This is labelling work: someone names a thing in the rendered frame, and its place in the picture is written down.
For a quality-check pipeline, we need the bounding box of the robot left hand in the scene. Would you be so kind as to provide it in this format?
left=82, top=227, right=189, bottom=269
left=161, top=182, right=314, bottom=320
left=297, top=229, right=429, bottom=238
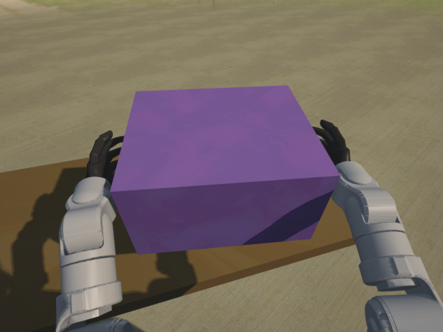
left=85, top=130, right=124, bottom=185

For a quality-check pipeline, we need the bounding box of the table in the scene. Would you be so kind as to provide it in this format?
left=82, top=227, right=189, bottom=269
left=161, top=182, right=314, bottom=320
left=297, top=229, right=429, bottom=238
left=0, top=155, right=356, bottom=332

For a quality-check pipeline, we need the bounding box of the robot right hand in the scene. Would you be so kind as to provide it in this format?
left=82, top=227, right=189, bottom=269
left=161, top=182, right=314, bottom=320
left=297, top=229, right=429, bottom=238
left=313, top=120, right=351, bottom=165

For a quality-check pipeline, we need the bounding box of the carton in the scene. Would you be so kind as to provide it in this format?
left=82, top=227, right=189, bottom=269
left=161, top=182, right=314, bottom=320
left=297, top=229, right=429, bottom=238
left=110, top=85, right=341, bottom=255

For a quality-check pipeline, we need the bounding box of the left robot upper arm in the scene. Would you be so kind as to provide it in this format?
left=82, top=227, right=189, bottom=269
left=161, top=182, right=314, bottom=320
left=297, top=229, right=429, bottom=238
left=69, top=318, right=134, bottom=332

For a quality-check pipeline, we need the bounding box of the right robot upper arm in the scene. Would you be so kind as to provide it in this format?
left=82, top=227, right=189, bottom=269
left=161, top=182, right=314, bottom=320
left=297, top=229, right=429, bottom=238
left=365, top=293, right=443, bottom=332

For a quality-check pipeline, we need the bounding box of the left robot forearm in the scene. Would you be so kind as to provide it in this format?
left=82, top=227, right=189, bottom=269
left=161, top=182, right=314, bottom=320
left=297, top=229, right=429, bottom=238
left=55, top=176, right=123, bottom=332

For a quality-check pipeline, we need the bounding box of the right robot forearm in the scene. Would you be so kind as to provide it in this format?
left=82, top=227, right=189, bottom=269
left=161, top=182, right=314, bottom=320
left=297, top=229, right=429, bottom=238
left=332, top=161, right=443, bottom=308

